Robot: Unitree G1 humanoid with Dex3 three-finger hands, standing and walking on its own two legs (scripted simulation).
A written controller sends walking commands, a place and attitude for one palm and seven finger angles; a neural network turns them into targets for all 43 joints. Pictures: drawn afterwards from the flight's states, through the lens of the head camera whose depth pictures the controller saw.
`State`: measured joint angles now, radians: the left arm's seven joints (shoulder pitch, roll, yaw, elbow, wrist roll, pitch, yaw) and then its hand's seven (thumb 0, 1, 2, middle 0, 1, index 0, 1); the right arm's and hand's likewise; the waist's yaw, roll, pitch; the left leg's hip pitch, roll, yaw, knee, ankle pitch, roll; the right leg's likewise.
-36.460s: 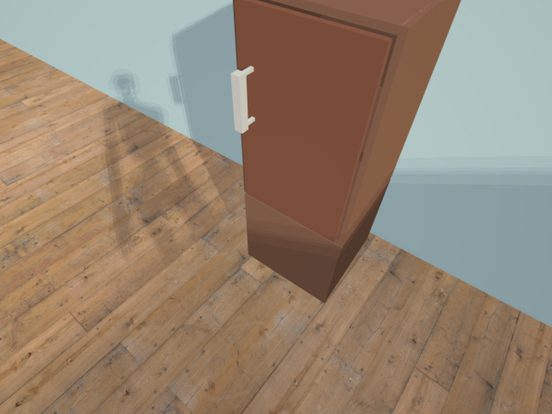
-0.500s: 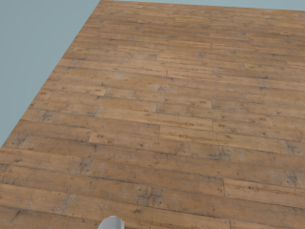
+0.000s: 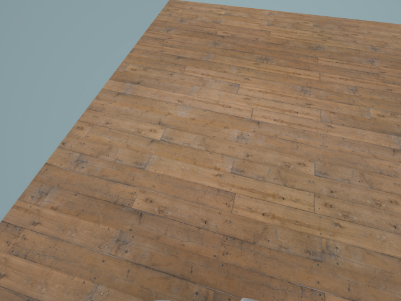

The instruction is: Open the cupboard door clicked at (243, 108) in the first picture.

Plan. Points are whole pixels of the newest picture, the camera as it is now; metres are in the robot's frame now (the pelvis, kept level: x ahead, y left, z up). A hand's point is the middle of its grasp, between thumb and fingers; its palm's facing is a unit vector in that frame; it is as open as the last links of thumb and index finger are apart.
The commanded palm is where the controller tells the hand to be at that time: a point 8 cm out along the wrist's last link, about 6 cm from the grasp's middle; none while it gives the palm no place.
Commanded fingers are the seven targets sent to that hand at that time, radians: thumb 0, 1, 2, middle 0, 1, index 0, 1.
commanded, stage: turn to face it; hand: left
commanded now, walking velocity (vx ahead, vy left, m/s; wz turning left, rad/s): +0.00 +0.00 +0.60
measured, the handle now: out of the picture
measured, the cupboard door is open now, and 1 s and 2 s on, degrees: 45 45 45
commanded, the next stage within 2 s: none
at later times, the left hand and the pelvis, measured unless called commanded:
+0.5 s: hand out of the picture +0.07 +0.21 -0.18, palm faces +0.35 -0.90 -0.25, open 7.4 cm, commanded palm none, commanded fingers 0.00 0.90 0.90 -0.20 -0.30 -0.20 -0.30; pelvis +0.08 -0.01 -0.01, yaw +19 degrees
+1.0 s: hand out of the picture +0.04 +0.12 -0.16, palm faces +0.62 -0.75 -0.23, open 7.4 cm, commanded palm none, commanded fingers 0.00 0.90 0.90 -0.20 -0.30 -0.20 -0.30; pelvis +0.11 -0.06 +0.01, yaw +38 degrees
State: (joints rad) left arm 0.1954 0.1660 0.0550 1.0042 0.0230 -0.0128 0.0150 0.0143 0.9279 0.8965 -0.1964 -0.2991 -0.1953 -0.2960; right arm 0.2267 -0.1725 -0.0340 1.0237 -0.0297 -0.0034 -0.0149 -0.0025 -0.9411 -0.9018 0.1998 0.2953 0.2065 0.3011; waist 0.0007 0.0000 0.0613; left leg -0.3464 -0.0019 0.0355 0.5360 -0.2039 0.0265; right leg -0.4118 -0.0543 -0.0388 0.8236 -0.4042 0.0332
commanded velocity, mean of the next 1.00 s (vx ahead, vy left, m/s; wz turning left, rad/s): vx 0.00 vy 0.00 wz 0.60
